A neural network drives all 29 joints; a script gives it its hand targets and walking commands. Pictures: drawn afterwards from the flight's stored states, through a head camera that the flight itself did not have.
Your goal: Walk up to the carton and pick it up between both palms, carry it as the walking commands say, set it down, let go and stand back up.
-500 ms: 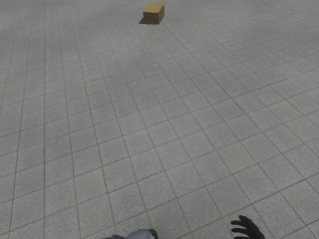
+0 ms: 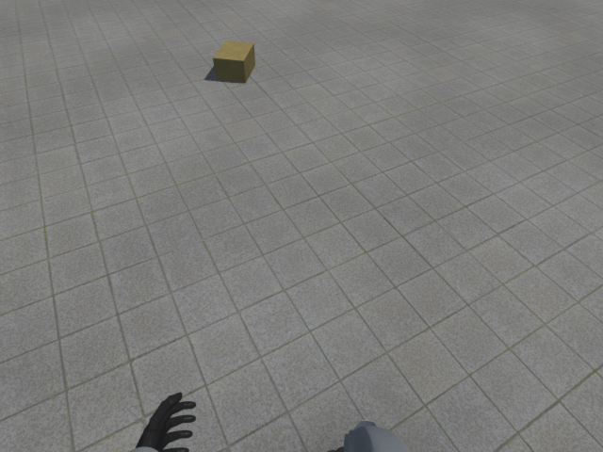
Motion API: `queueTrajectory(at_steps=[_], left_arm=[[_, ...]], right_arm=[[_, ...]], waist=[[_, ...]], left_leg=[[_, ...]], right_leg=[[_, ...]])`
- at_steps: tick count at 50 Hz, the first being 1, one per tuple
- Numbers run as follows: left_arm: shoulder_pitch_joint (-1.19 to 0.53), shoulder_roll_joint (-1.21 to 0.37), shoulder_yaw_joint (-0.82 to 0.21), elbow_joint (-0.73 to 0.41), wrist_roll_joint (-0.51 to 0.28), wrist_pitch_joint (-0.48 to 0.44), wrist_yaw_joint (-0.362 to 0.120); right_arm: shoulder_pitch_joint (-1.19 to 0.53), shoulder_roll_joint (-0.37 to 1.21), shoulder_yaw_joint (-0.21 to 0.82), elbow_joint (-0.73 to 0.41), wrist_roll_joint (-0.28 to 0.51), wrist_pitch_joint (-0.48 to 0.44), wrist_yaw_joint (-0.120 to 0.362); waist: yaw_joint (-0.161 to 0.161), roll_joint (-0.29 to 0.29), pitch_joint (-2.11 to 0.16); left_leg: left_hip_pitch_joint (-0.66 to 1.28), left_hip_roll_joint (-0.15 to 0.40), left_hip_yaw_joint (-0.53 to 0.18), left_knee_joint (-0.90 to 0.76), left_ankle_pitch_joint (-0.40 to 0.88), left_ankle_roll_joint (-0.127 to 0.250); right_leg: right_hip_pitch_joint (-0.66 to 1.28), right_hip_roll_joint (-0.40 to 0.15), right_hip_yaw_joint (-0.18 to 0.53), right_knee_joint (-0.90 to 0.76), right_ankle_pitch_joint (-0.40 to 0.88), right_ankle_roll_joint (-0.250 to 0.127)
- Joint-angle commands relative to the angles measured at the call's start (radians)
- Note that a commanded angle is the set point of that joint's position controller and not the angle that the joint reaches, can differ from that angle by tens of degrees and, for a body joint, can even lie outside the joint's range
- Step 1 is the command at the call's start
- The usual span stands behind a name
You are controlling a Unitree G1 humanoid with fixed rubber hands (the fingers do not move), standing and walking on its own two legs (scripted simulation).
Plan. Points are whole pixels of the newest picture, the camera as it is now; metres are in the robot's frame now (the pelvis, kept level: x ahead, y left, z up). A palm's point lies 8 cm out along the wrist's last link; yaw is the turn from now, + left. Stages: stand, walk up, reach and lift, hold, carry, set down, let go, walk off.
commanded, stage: walk up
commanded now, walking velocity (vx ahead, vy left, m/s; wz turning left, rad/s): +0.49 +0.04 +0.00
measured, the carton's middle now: (235, 61) +2.70 +0.24 -0.70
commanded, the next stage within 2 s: none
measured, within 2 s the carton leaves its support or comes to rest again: neither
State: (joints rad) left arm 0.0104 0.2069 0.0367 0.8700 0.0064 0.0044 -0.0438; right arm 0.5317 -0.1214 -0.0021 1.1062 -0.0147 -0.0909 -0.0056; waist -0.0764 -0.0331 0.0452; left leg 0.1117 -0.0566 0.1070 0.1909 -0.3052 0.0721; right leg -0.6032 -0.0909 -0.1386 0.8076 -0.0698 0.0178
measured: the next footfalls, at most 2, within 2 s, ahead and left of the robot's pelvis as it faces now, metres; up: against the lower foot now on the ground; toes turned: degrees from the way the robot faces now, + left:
right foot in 0.14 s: +0.21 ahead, -0.10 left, +0.00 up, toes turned -9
left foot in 0.68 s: +0.53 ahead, +0.17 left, +0.00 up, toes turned +9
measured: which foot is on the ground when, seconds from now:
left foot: down 0.00-0.16, up 0.18-0.66, down 0.68-1.00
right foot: up 0.00-0.12, down 0.14-0.68, up 0.70-1.00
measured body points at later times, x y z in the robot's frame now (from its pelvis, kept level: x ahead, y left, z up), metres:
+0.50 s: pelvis +0.27 +0.00 +0.01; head +0.30 -0.04 +0.46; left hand +0.14 +0.23 -0.11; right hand +0.39 -0.22 -0.15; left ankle +0.41 +0.20 -0.66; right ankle +0.18 -0.09 -0.74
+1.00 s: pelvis +0.53 +0.07 +0.01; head +0.54 +0.08 +0.46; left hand +0.65 +0.30 -0.14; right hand +0.47 -0.17 -0.13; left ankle +0.49 +0.16 -0.74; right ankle +0.61 -0.09 -0.67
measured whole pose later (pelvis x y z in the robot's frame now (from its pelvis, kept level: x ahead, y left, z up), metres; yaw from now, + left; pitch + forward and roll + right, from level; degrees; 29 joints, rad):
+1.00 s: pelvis +0.53 +0.07 +0.01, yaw +0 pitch +0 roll -1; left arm 0.16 0.19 0.07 0.93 0.02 -0.01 -0.03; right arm 0.44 -0.18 -0.04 1.08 -0.02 -0.10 0.00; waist -0.05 -0.02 0.01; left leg -0.08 0.05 0.15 0.33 -0.25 0.02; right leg -0.59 -0.14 -0.10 0.93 -0.12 0.02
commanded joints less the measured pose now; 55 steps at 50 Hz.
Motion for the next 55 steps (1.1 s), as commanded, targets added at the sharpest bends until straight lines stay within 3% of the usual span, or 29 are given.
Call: queueTrajectory(at_steps=[1, 3, 4, 5, 6, 7, 8, 9, 10, 11, 13, 15, 19, 20, 26, 28, 31, 32, 33, 34, 35, 36, 37, 38, 43, 45, 49, 51, 55], left_arm=[[-0.124, 0.053, 0.002, -0.065, -0.005, -0.029, 0.008], [-0.051, 0.065, 0.009, -0.046, 0.005, -0.044, 0.020], [0.005, 0.063, 0.014, -0.010, 0.011, -0.050, 0.024], [0.148, 0.074, 0.027, 0.028, 0.017, -0.059, 0.030], [0.345, 0.131, 0.049, 0.090, 0.024, -0.070, 0.038], [0.523, 0.242, 0.083, 0.134, 0.039, -0.077, 0.054], [0.533, 0.283, 0.080, 0.152, 0.043, -0.077, 0.058], [0.444, 0.235, 0.074, 0.155, 0.021, -0.076, 0.060], [0.378, 0.163, 0.052, 0.139, 0.015, -0.080, 0.052], [0.337, 0.152, 0.039, 0.139, 0.011, -0.082, 0.050], [0.297, 0.077, 0.014, 0.125, 0.006, -0.089, 0.053], [0.342, 0.073, 0.014, 0.144, -0.003, -0.104, 0.048], [0.475, 0.077, 0.021, 0.190, -0.004, -0.112, 0.046], [0.506, 0.073, 0.027, 0.189, -0.005, -0.116, 0.047], [0.626, 0.104, 0.049, 0.203, 0.009, -0.105, 0.075], [0.634, 0.097, 0.049, 0.215, 0.019, -0.100, 0.076], [0.607, 0.117, 0.058, 0.215, 0.031, -0.089, 0.069], [0.577, 0.105, 0.057, 0.207, 0.030, -0.086, 0.062], [0.588, 0.073, 0.051, 0.186, 0.029, -0.085, 0.060], [0.579, -0.004, 0.034, 0.141, 0.018, -0.093, 0.049], [0.509, 0.009, 0.038, 0.126, 0.003, -0.094, 0.057], [0.453, 0.004, 0.031, 0.127, -0.009, -0.094, 0.055], [0.414, 0.011, 0.035, 0.128, -0.006, -0.090, 0.050], [0.409, -0.018, 0.035, 0.146, 0.004, -0.081, 0.048], [0.416, -0.013, 0.044, 0.112, 0.017, -0.030, 0.034], [0.335, -0.003, 0.042, 0.087, 0.014, -0.012, 0.025], [0.138, 0.004, 0.028, 0.022, 0.011, -0.020, -0.005], [0.040, 0.012, 0.029, -0.022, 0.010, -0.036, -0.011], [0.001, 0.010, 0.022, -0.048, 0.023, -0.052, 0.002]], right_arm=[[0.120, -0.157, -0.029, 0.008, -0.013, 0.003, -0.017], [0.113, -0.153, -0.033, 0.000, -0.016, 0.005, -0.015], [0.112, -0.154, -0.034, 0.003, -0.014, 0.007, -0.021], [0.082, -0.185, -0.045, -0.008, -0.012, 0.006, -0.021], [0.027, -0.199, -0.056, -0.035, 0.000, 0.004, -0.022], [0.019, -0.159, -0.046, -0.075, 0.025, -0.003, -0.020], [0.025, -0.135, -0.049, -0.081, 0.013, 0.000, -0.022], [-0.013, -0.126, -0.042, -0.077, 0.012, 0.005, -0.021], [-0.075, -0.147, -0.052, -0.081, -0.001, 0.007, -0.014], [-0.091, -0.119, -0.052, -0.081, -0.016, 0.014, -0.005], [-0.084, -0.059, -0.049, -0.079, -0.024, 0.044, 0.014], [-0.106, -0.058, -0.046, -0.089, -0.023, 0.071, 0.026], [-0.221, -0.079, -0.042, -0.129, -0.010, 0.090, 0.047], [-0.256, -0.076, -0.032, -0.142, -0.009, 0.086, 0.056], [-0.510, -0.098, -0.022, -0.203, -0.013, 0.070, 0.073], [-0.522, -0.088, -0.025, -0.203, -0.011, 0.061, 0.068], [-0.418, -0.129, -0.053, -0.183, -0.011, 0.044, 0.046], [-0.262, -0.152, -0.072, -0.129, -0.015, 0.032, 0.034], [-0.067, -0.234, -0.100, -0.083, -0.024, 0.014, 0.020], [0.094, -0.358, -0.136, -0.048, -0.031, 0.013, 0.002], [0.073, -0.367, -0.128, -0.079, -0.032, 0.008, 0.000], [-0.067, -0.315, -0.116, -0.083, -0.036, 0.009, 0.004], [-0.142, -0.246, -0.094, -0.085, -0.039, 0.004, 0.015], [-0.212, -0.203, -0.078, -0.104, -0.042, -0.003, 0.020], [-0.192, -0.153, -0.047, -0.089, -0.007, -0.023, 0.019], [-0.149, -0.166, -0.043, -0.071, -0.015, -0.029, 0.012], [-0.128, -0.153, -0.043, -0.067, -0.003, -0.024, 0.003], [-0.079, -0.137, -0.039, -0.047, 0.005, -0.013, -0.001], [0.006, -0.216, -0.058, -0.008, -0.002, -0.003, -0.005]], waist=[[0.011, 0.165, 0.079], [0.036, 0.201, 0.022], [0.061, 0.167, -0.001], [0.120, 0.156, -0.079], [0.195, 0.120, -0.200], [0.260, -0.134, -0.364], [0.219, -0.126, -0.371], [0.190, -0.010, -0.238], [0.162, 0.122, -0.123], [0.122, 0.156, -0.022], [0.072, 0.048, 0.087], [0.066, -0.015, 0.110], [0.070, -0.066, 0.115], [0.078, -0.136, 0.127], [0.176, -0.143, 0.100], [0.175, -0.157, 0.105], [0.128, -0.193, -0.005], [0.058, -0.139, -0.093], [-0.020, -0.011, -0.225], [-0.069, 0.340, -0.369], [-0.047, 0.238, -0.354], [-0.017, 0.131, -0.273], [0.013, 0.009, -0.163], [0.036, -0.019, -0.071], [0.085, 0.184, 0.008], [0.081, 0.178, 0.061], [0.067, 0.234, 0.092], [0.047, 0.235, 0.090], [0.006, 0.199, 0.082]], left_leg=[[0.017, 0.261, -0.066, 0.078, 0.929, -0.019], [0.020, 0.275, -0.065, 0.185, 1.102, -0.011], [-0.018, 0.279, -0.059, 0.267, 1.180, -0.014], [-0.082, 0.267, -0.057, 0.408, 1.144, -0.012], [-0.247, 0.244, -0.046, 0.626, 0.979, -0.030], [-0.547, 0.120, -0.011, 1.075, 0.344, -0.070], [-0.730, 0.050, -0.119, 1.223, -0.248, -0.046], [-0.762, 0.128, -0.183, 1.210, -0.170, -0.034], [-0.736, 0.159, -0.186, 1.180, -0.061, -0.046], [-0.677, 0.192, -0.174, 1.128, 0.011, -0.059], [-0.626, 0.189, -0.143, 1.055, 0.084, -0.058], [-0.637, 0.189, -0.119, 1.014, 0.139, -0.064], [-0.721, 0.179, -0.061, 0.859, 0.250, -0.095], [-0.734, 0.178, -0.045, 0.788, 0.278, -0.103], [-0.703, 0.153, 0.048, 0.450, 0.311, -0.099], [-0.667, 0.134, 0.064, 0.378, 0.280, -0.090], [-0.437, 0.065, 0.101, 0.299, 0.128, -0.067], [-0.226, 0.046, 0.098, 0.257, 0.149, -0.051], [0.075, 0.212, -0.079, 0.246, 0.118, 0.006], [0.360, 0.534, -0.469, 0.239, 0.232, 0.116], [0.273, 0.591, -0.548, 0.166, 0.379, 0.138], [0.120, 0.536, -0.464, 0.123, 0.269, 0.147], [-0.066, 0.486, -0.390, 0.090, 0.196, 0.106], [-0.206, 0.457, -0.330, 0.052, 0.187, 0.062], [-0.333, 0.358, -0.205, -0.018, 0.232, 0.038], [-0.331, 0.378, -0.183, -0.051, 0.189, 0.039], [-0.298, 0.290, -0.043, -0.070, 0.184, -0.002], [-0.270, 0.267, -0.013, -0.061, 0.196, 0.011], [-0.156, 0.318, -0.034, 0.028, 0.329, 0.049]], right_leg=[[0.012, 0.048, -0.037, -0.163, -0.060, -0.033], [0.114, 0.077, -0.057, -0.204, -0.115, -0.056], [0.211, 0.106, -0.085, -0.189, -0.155, -0.067], [0.379, 0.107, -0.071, -0.225, -0.132, -0.085], [0.671, 0.027, 0.026, -0.257, -0.045, -0.132], [0.989, -0.303, 0.410, -0.310, 0.070, -0.250], [1.031, -0.454, 0.704, -0.420, 0.232, -0.324], [0.871, -0.412, 0.643, -0.467, 0.110, -0.303], [0.661, -0.370, 0.595, -0.520, 0.018, -0.238], [0.475, -0.356, 0.502, -0.560, -0.002, -0.191], [0.317, -0.270, 0.367, -0.631, -0.062, -0.155], [0.299, -0.230, 0.290, -0.654, -0.062, -0.136], [0.404, -0.164, 0.111, -0.605, 0.339, -0.059], [0.427, -0.140, 0.074, -0.599, 0.410, -0.043], [0.622, -0.167, 0.062, -0.607, 0.421, -0.053], [0.638, -0.183, 0.058, -0.590, 0.418, -0.066], [0.620, -0.189, 0.010, -0.405, 0.511, -0.073], [0.542, -0.148, -0.021, -0.222, 0.450, -0.056], [0.320, -0.087, -0.021, 0.058, 0.124, -0.030], [-0.002, 0.037, -0.008, 0.454, -0.537, -0.001], [-0.034, 0.014, 0.113, 0.552, -0.508, -0.027], [-0.032, -0.026, 0.143, 0.558, -0.377, -0.032], [-0.011, -0.048, 0.146, 0.555, -0.307, -0.036], [0.035, -0.060, 0.154, 0.501, -0.263, -0.030], [0.080, -0.075, 0.104, 0.318, -0.124, -0.022], [0.025, -0.086, 0.090, 0.237, -0.095, -0.003], [0.029, -0.053, 0.018, 0.002, 0.010, 0.013], [0.082, -0.026, -0.016, -0.118, -0.010, 0.013], [0.103, 0.006, -0.039, -0.207, -0.122, -0.002]])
